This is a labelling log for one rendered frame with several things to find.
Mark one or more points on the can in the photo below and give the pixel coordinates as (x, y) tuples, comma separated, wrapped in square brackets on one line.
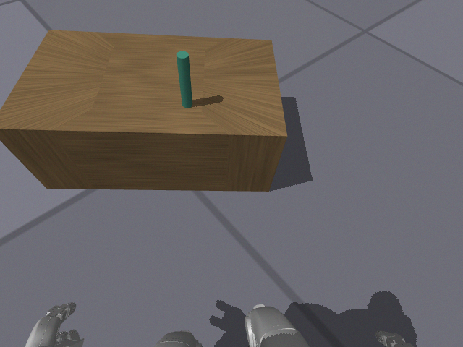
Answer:
[(184, 78)]

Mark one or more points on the left robot hand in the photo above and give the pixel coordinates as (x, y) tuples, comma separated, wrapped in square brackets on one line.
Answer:
[(46, 331)]

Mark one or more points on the right robot hand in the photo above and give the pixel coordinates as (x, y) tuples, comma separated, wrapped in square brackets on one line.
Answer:
[(391, 340)]

